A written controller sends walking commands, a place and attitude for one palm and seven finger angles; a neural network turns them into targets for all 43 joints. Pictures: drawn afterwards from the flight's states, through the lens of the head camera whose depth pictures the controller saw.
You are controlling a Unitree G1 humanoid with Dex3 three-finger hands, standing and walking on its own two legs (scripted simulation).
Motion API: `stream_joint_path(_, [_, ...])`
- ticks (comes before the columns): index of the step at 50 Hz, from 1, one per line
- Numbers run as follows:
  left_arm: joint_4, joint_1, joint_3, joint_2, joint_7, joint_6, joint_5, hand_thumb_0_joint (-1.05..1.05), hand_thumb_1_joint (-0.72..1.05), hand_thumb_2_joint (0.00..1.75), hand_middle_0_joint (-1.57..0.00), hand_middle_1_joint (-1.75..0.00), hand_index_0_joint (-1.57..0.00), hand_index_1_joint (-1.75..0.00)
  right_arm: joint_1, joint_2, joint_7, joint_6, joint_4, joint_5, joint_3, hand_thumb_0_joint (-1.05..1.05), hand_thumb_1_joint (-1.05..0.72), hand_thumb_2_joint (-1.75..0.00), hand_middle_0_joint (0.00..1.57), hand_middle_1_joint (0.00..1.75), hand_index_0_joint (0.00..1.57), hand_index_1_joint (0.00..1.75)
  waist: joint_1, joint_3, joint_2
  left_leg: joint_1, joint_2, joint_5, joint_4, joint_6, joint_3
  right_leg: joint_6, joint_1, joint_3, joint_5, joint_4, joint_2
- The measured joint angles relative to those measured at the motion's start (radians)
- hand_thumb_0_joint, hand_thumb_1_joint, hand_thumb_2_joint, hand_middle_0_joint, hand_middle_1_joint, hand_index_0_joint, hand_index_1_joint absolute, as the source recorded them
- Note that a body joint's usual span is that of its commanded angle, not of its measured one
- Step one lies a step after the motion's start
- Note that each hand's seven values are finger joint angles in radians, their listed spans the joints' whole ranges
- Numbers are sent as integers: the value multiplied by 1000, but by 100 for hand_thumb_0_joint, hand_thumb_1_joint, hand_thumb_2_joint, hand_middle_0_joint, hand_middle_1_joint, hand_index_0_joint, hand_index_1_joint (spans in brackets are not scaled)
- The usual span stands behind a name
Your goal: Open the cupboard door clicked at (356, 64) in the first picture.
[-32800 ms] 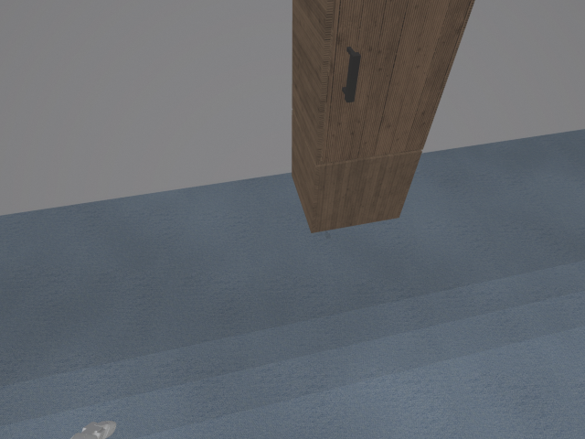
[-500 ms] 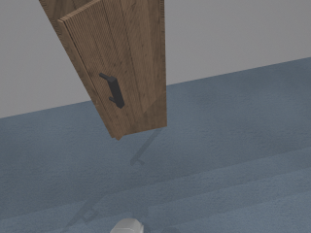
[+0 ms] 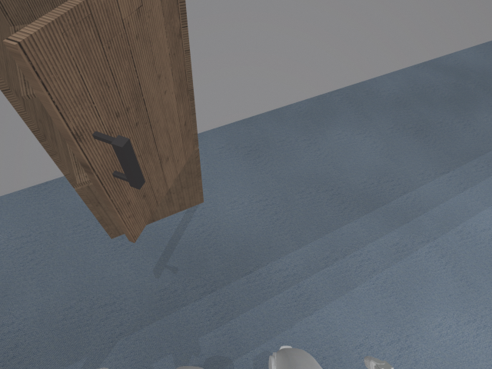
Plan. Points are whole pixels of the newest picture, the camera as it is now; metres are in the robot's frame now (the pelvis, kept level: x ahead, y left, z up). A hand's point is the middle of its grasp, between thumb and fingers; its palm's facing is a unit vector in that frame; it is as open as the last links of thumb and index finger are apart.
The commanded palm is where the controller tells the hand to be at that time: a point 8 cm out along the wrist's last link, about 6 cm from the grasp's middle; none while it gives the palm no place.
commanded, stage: walk to a spot facing it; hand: left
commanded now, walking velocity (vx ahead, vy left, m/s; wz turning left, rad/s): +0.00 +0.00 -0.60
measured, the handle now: (120, 161) +0.45 +0.30 -0.01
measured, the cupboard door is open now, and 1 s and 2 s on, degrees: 42 42 42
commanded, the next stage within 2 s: none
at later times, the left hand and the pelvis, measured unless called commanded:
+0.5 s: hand (186, 334) +0.18 +0.13 -0.16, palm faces -0.35 -0.90 -0.25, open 7.4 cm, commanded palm none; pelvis +0.02 -0.03 +0.00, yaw -20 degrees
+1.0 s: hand (232, 305) +0.24 +0.05 -0.16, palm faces -0.56 -0.79 -0.25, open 7.4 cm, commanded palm none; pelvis +0.06 -0.08 -0.01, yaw -38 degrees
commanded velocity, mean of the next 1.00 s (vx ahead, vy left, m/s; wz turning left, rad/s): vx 0.12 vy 0.00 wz -0.59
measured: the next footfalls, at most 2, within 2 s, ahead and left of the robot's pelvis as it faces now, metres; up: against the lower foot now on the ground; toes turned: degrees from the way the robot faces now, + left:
right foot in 0.24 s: +0.02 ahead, -0.15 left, +0.00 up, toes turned -14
left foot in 0.58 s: +0.13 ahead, +0.08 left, +0.00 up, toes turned -21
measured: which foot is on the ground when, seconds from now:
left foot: down 0.00-0.24, up 0.26-0.56, down 0.58-0.88, up 0.90-1.00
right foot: up 0.00-0.22, down 0.24-0.58, up 0.60-0.86, down 0.88-1.00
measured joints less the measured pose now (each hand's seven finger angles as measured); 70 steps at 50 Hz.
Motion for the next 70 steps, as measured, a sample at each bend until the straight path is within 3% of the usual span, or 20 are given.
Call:
stream_joint_path(4, [-18,-28,-3,8,-13,6,-3,1,91,90,-20,-30,-20,-30,55,-8,2,4,22,-2,-1,1,-91,-90,20,30,20,30,-12,8,17,34,35,6,-34,-6,51,15,-9,-52,41,-10,-62])
stream_joint_path(10, [-19,-75,-21,-2,-24,7,-4,0,91,90,-20,-30,-19,-30,118,-43,10,8,47,-3,-19,1,-91,-90,20,30,20,30,-56,15,50,45,82,-42,14,-31,135,-15,115,-106,67,-311,-82])
stream_joint_path(12, [-29,-83,-31,-1,-24,-7,-4,0,91,90,-20,-30,-19,-30,147,-57,15,12,50,4,-26,1,-91,-90,20,30,20,30,-68,7,52,24,93,-81,85,-46,157,-47,198,-115,208,-474,-80])
stream_joint_path(15, [-33,-95,-40,-23,-2,-35,-6,0,91,90,-20,-30,-20,-30,127,-87,11,43,71,17,-39,1,-91,-90,20,30,20,30,-76,23,78,-83,76,-239,380,-60,86,-75,191,-87,155,-451,-56])
stream_joint_path(19, [-37,-81,-46,-42,22,-23,-4,0,91,90,-20,-30,-20,-30,86,-84,11,59,73,21,-46,1,-91,-90,20,30,19,30,-79,24,62,-180,41,-202,549,-72,38,-72,214,-32,180,-497,-38])
stream_joint_path(24, [-26,-57,-50,-54,18,-12,2,0,90,90,-20,-30,-20,-30,52,-52,18,43,39,24,-42,1,-91,-90,20,30,19,30,-72,4,33,-171,16,-146,378,-74,27,-69,225,34,207,-537,-23])
stream_joint_path(28, [-23,-38,-44,-58,14,-3,-2,0,90,90,-20,-30,-20,-30,42,-29,17,20,16,26,-30,1,-91,-90,20,30,19,30,-62,-16,23,-83,-4,-52,122,-60,21,-51,203,79,192,-503,3])
stream_joint_path(31, [-22,-39,-35,-47,6,11,-8,0,90,90,-20,-30,-20,-30,49,-12,13,-2,8,9,-16,1,-91,-90,20,30,20,30,-57,-24,17,-79,12,-14,89,-8,33,-38,116,52,27,-307,9])
stream_joint_path(34, [-16,-46,-21,-34,-9,12,-2,1,90,90,-20,-30,-20,-30,71,7,12,-8,9,-4,-2,0,-91,-90,20,30,20,30,-47,-18,10,-46,34,0,55,-11,62,-17,37,-16,-12,-63,-18])
stream_joint_path(36, [-18,-42,-16,-35,-20,12,-1,1,91,90,-20,-30,-20,-30,88,9,13,-6,14,-7,2,0,-91,-90,20,30,20,30,-39,-22,18,-16,51,13,12,-19,84,-8,28,-58,13,-36,-48])
stream_joint_path(41, [-12,-25,-21,-45,-42,6,2,1,91,90,-20,-30,-20,-30,124,-11,25,-12,31,-11,-9,1,-91,-90,20,30,20,30,-50,-39,57,31,97,1,-23,-41,146,-20,106,-126,18,-275,-88])
stream_joint_path(44, [-12,-15,-26,-43,-46,-15,4,1,91,90,-20,-30,-20,-30,155,-33,33,-9,41,-5,-20,0,-90,-90,20,30,20,30,-61,-51,71,22,127,-65,61,-60,176,-50,204,-149,66,-489,-82])
stream_joint_path(45, [-11,-15,-26,-42,-42,-30,5,1,91,90,-20,-30,-20,-30,158,-41,35,-2,52,1,-26,1,-90,-90,20,30,20,30,-57,-51,69,-5,127,-147,153,-60,168,-65,203,-140,153,-500,-80])
stream_joint_path(47, [-4,-10,-29,-54,-23,-53,-1,0,91,90,-20,-30,-20,-30,146,-61,38,23,82,7,-35,1,-91,-90,20,30,20,30,-52,-39,80,-84,101,-234,376,-57,95,-81,211,-131,157,-464,-68])
stream_joint_path(50, [9,32,-34,-70,-4,-69,-2,0,90,90,-20,-30,-20,-30,115,-77,44,33,99,7,-48,1,-91,-90,20,30,20,30,-45,-38,75,-186,69,-170,520,-63,53,-83,273,-105,140,-526,-56])
stream_joint_path(58, [88,131,-39,-75,-8,-80,1,0,90,90,-20,-30,-20,-30,9,-47,59,-12,35,12,-51,1,-91,-90,20,30,19,30,-26,-30,23,-253,35,-2,253,-66,46,-65,415,-10,139,-662,-44])
stream_joint_path(61, [109,155,-33,-72,-9,-72,-1,0,90,90,-20,-30,-20,-30,-11,-35,56,-39,17,12,-38,1,-91,-90,20,30,19,30,-17,-31,10,-182,13,43,87,-52,59,-49,443,21,70,-611,-44])
stream_joint_path(64, [124,149,-26,-65,-10,-54,-6,1,90,90,-20,-30,-20,-30,-15,-24,42,-77,3,-5,-23,1,-91,-90,20,30,20,30,-20,-31,10,-167,30,93,129,12,84,-73,306,16,-33,-224,-27])
stream_joint_path(67, [122,98,-18,-48,-18,-50,4,1,91,90,-20,-30,-20,-30,26,3,35,-81,15,-10,-11,0,-91,-90,20,30,20,30,-22,-38,-4,-110,36,28,107,20,123,-83,123,-37,56,114,-52])
stream_joint_path(70, [85,37,-13,-42,-28,-50,9,1,91,90,-20,-30,-20,-30,83,24,27,-84,56,-6,-4,0,-91,-90,20,30,20,30,-20,-43,-5,-28,34,46,2,11,159,-66,-9,-76,169,164,-95])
